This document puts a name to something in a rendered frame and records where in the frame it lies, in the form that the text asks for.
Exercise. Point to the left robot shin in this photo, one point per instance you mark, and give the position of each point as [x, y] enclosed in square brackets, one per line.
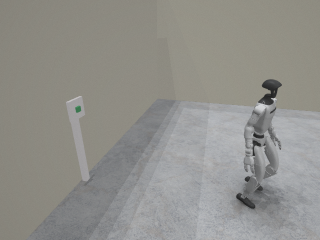
[267, 175]

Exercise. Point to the robot right thigh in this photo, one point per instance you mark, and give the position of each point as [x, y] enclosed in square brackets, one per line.
[259, 163]

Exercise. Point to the left robot forearm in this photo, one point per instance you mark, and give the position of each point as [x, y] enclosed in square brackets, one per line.
[271, 130]

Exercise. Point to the right robot forearm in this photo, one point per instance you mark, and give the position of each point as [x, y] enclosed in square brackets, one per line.
[249, 141]

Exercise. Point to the robot right upper arm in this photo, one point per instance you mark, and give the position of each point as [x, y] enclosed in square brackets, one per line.
[257, 112]

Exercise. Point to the panel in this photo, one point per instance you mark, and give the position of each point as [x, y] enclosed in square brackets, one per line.
[77, 134]

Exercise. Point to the button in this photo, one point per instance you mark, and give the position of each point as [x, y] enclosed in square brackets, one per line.
[78, 109]

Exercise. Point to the left robot hand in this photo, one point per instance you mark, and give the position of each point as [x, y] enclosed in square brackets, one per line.
[277, 139]

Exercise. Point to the right robot hand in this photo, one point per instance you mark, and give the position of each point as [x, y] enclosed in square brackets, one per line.
[248, 160]

